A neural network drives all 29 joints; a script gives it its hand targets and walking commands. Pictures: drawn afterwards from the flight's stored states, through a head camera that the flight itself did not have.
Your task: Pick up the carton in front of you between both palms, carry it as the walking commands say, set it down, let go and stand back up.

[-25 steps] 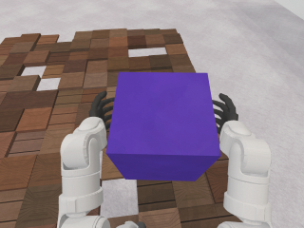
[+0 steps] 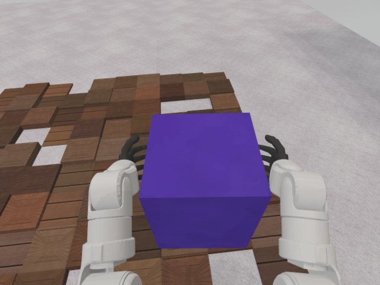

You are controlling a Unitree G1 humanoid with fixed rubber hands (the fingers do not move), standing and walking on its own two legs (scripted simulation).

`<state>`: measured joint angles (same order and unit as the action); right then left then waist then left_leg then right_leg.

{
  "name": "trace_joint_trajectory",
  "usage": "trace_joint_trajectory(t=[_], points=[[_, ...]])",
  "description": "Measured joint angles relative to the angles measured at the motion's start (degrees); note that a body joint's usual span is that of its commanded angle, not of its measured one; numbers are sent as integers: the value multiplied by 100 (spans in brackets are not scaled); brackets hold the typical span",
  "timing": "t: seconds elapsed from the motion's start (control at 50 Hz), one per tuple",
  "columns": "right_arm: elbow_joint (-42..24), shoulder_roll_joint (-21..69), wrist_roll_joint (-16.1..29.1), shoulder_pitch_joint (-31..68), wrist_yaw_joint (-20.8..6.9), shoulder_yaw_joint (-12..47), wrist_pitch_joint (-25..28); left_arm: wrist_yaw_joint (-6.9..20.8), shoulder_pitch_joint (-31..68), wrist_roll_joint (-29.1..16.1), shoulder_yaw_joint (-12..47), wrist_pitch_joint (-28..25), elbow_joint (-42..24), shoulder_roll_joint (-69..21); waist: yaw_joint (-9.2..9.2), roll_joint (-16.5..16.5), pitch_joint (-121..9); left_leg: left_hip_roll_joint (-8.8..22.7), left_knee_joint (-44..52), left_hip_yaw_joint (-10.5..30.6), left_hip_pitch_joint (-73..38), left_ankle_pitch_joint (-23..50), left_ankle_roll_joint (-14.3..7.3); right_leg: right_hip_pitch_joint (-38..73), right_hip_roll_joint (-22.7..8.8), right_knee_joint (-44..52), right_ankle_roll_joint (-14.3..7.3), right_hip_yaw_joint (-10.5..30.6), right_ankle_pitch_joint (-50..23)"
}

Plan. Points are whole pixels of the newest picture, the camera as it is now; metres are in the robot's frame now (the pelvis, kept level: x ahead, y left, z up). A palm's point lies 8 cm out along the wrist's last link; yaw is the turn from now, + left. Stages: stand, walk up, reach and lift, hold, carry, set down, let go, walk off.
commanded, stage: carry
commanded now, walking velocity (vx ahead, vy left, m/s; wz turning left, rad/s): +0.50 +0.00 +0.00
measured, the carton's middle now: (201, 184) +0.35 +0.00 +0.04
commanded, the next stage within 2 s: none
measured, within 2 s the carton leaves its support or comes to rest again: neither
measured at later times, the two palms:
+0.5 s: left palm (148, 88) +0.66 +0.17 +0.10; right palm (246, 90) +0.63 -0.13 +0.11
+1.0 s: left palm (167, 51) +0.93 +0.13 +0.10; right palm (243, 50) +0.95 -0.17 +0.09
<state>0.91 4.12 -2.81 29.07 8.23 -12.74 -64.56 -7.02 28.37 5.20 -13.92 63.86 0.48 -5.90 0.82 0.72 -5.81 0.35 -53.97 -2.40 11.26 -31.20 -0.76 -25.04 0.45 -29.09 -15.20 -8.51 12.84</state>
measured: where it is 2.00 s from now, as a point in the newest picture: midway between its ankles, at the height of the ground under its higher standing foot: (209, 138)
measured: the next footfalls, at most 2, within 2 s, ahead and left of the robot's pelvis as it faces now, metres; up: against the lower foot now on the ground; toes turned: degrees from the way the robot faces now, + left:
left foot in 0.34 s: +0.40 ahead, +0.12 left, +0.01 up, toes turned +6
right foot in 0.80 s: +0.69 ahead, -0.09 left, +0.00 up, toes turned -8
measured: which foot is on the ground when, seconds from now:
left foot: up 0.00-0.32, down 0.34-0.78, up 0.80-1.00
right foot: down 0.00-0.36, up 0.38-0.78, down 0.80-1.00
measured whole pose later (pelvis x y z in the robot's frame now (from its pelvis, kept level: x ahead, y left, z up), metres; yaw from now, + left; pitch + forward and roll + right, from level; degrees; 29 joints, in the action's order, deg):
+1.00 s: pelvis +0.65 -0.03 +0.02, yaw +2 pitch +5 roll +3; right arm -13.1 9.0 -4.1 14.8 7.9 -10.0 -65.8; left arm -7.5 14.1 3.0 -11.8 64.9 -12.8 -8.9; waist 1.6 -0.4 -4.1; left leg 3.2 -57.2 -3.5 32.1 -17.9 0.5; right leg -15.3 -0.6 -22.2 -5.3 -9.4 12.3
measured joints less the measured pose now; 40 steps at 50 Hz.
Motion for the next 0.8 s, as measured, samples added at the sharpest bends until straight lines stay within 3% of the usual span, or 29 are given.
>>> trace_joint_trajectory(t=[0.02, 0.08, 0.18, 0.28, 0.3, 0.34, 0.38, 0.4, 0.44, 0.48, 0.6, 0.68, 0.76, 0.8], points=[[20, 3, -19, -48, -1, -1, -16, -7, -50, -18, 23, -29, 72, -3, 63, 9, 25, -25, -442, 83, 320, 163, -28, 44, 12, -65, -190, -10, 139], [-112, 132, -98, -199, -1, -47, -27, -46, -267, -133, 42, -89, -16, -22, 157, 54, 190, 27, -801, 119, 1216, 653, -29, 317, 35, 65, -94, -39, 279], [-633, 291, -133, -385, -2, -43, 183, -63, -378, -311, 50, -321, -401, -36, 240, 35, 421, 220, -192, 38, 2326, 1155, 56, 855, 78, 341, -1, 2, 599], [-1082, 288, -87, -541, -3, -3, 261, -70, -350, -381, 153, -387, -674, -37, 233, 19, 328, 268, 1113, -117, 2637, 1824, 29, 1496, 87, 322, 69, 87, 1236], [-1131, 265, -73, -555, -4, 5, 245, -73, -324, -376, 182, -364, -694, -30, 216, 7, 282, 242, 1419, -190, 2587, 2000, -8, 1632, 70, 265, 169, 96, 1389], [-1109, 229, -56, -528, -4, 31, 208, -78, -271, -357, 221, -280, -699, 20, 132, -47, 185, 145, 2035, -401, 2280, 2179, -137, 1841, -30, -98, 624, 96, 1718], [-861, 267, -103, -412, -2, 88, 248, -77, -228, -385, 215, -180, -638, 184, -68, -272, 129, -4, 1831, -555, 2085, 1518, -323, 1514, -267, -1357, 1095, 227, 1667], [-722, 277, -135, -346, 1, 115, 241, -77, -227, -406, 210, -139, -586, 254, -177, -280, 123, -27, 1734, -565, 2031, 1356, -404, 1156, -207, -2239, 1232, 424, 1578], [-581, 263, -142, -338, 9, 148, 183, -79, -242, -394, 194, -48, -512, 272, -320, -212, 156, -24, 1834, -528, 1787, 1446, -493, 444, -44, -3549, 1335, 628, 1446], [-576, 240, -88, -420, 16, 150, 142, -82, -268, -315, 140, 34, -528, 168, -394, -186, 208, -36, 2148, -478, 1427, 1216, -481, -155, -38, -3828, 1371, 641, 1186], [-779, 163, 152, -374, 21, 69, 197, -82, -308, -110, 95, 20, -934, -68, -534, -144, 324, -10, 2931, -394, 462, 1026, -387, -1259, -257, -2489, 1487, 572, 346], [-753, 127, 210, -261, 23, 115, 191, -81, -354, -74, 95, 48, -1106, -58, -521, -160, 200, -23, 3185, -352, -181, 670, -261, -1331, -365, -1127, 1480, 472, -362], [-626, 111, 143, -237, 24, 156, 56, -81, -349, -96, 92, 157, -959, -6, -355, -130, 0, 38, 3044, -307, -792, 83, -9, -802, -289, -132, 1370, 130, -926], [-597, 75, 104, -277, 23, 154, -14, -81, -266, -112, 115, 187, -757, 12, -162, -171, -46, 112, 1949, -269, -676, -190, 158, -354, -235, 64, 1256, -18, -850]])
